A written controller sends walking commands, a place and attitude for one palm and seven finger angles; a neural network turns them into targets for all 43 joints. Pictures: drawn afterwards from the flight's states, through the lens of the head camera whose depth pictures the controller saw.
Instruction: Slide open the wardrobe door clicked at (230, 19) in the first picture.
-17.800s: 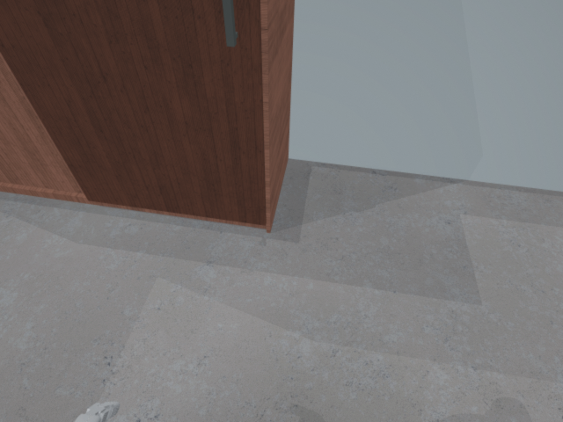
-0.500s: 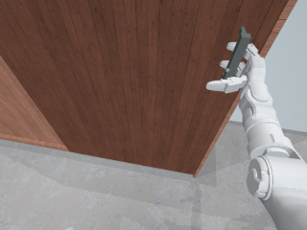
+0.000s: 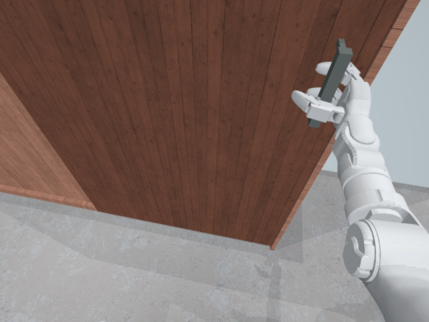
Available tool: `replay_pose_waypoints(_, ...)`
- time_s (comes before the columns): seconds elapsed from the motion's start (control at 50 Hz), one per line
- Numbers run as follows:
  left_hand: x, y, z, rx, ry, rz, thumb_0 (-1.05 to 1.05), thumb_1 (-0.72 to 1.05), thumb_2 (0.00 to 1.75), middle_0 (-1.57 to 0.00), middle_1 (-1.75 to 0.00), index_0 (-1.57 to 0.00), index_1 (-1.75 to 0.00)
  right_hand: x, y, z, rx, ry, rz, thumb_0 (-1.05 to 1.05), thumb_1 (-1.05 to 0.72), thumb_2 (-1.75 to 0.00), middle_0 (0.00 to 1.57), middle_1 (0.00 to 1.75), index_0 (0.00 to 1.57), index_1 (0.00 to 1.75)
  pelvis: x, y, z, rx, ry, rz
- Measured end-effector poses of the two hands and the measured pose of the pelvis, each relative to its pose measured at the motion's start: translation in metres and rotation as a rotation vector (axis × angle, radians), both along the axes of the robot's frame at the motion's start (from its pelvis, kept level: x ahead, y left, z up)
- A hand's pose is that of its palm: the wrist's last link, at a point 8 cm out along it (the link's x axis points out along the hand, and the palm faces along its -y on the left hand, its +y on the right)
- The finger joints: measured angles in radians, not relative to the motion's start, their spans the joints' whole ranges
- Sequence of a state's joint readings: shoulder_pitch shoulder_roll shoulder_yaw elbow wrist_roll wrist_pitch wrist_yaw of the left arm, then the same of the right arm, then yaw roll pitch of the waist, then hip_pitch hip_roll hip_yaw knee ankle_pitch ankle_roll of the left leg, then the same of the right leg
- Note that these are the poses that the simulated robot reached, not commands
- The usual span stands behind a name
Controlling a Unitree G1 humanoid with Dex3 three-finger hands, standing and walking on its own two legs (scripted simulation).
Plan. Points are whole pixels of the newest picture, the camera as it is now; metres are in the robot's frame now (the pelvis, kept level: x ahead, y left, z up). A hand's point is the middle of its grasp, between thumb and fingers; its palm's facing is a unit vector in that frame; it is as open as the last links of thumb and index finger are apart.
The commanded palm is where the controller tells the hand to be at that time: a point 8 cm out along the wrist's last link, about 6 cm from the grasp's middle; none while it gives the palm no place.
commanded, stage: grip the handle and tug to test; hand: right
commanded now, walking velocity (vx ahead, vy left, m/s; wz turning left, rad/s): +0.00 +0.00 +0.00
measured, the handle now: (326, 85) +0.53 -0.13 +0.18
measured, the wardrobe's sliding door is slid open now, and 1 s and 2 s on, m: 0.00 0.00 0.02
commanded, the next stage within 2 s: tug the door sideways, standing still in 0.96 s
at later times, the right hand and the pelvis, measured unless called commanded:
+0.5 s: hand (315, 99) +0.48 -0.11 +0.18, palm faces +0.06 +1.00 +0.03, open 5.2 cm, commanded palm +0.46 -0.16 +0.18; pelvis +0.00 +0.01 +0.00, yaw +0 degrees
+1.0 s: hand (315, 101) +0.48 -0.10 +0.18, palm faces +0.06 +1.00 +0.03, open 5.5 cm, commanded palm +0.43 -0.15 +0.18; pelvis +0.02 +0.01 +0.01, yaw +2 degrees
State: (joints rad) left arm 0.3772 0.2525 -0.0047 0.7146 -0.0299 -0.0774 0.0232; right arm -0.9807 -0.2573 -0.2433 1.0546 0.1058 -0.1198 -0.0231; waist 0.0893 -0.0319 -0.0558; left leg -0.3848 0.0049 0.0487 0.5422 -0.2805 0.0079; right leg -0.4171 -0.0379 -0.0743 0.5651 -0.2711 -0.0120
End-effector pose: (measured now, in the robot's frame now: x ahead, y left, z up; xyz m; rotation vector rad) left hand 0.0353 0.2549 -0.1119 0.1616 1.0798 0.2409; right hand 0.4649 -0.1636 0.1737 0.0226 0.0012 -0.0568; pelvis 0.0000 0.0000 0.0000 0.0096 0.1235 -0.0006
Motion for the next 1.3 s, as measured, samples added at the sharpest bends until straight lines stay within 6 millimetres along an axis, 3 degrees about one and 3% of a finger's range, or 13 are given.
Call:
replay_pose_waypoints(0.26,0.01,0.003,0.002,0.0,-0.016,-0.002,0.01,0.9,0.9,-0.21,-0.3,-0.2,-0.3,-0.005,0.004,0.002,0.008,0.0,0.013,0.0,-0.72,-0.81,0.43,1.38,0.44,1.38,0.003,0.002,0.001,-0.001,-0.011,0.001)
replay_pose_waypoints(0.44,0.017,0.007,0.005,0.009,-0.046,0.003,0.01,0.9,0.9,-0.21,-0.3,-0.2,-0.3,-0.005,0.005,0.003,0.008,0.009,0.005,0.01,-0.72,-0.82,0.4,1.4,0.45,1.4,0.001,0.006,0.002,-0.003,-0.019,0.005)
replay_pose_waypoints(0.84,0.014,0.008,0.003,-0.011,-0.026,0.028,0.01,0.9,0.9,-0.21,-0.3,-0.2,-0.3,-0.007,0.007,0.002,0.001,-0.003,-0.011,0.0,-0.75,-0.81,0.37,1.4,0.4,1.4,0.008,0.007,0.004,-0.006,-0.021,0.018)
replay_pose_waypoints(0.96,0.033,0.007,0.006,-0.023,-0.061,0.035,0.01,0.9,0.9,-0.21,-0.3,-0.2,-0.3,-0.009,0.007,0.002,0.008,-0.014,-0.006,0.01,-0.76,-0.78,0.33,1.4,0.37,1.4,0.019,0.007,0.006,-0.008,-0.028,0.033)
replay_pose_waypoints(1.12,0.078,0.005,0.012,-0.022,-0.112,-0.006,0.01,0.9,0.9,-0.21,-0.3,-0.2,-0.3,-0.012,0.006,0.003,0.007,0.0,-0.003,0.01,-0.76,-0.77,0.31,1.4,0.36,1.39,0.034,0.008,0.008,-0.008,-0.039,0.024)
replay_pose_waypoints(1.3,0.116,-0.001,0.012,-0.002,-0.12,-0.112,0.01,0.9,0.9,-0.21,-0.3,-0.2,-0.3,-0.011,0.008,0.007,-0.009,0.047,-0.037,0.02,-0.73,-0.82,0.35,1.4,0.4,1.4,0.032,0.008,0.006,-0.007,-0.033,-0.037)
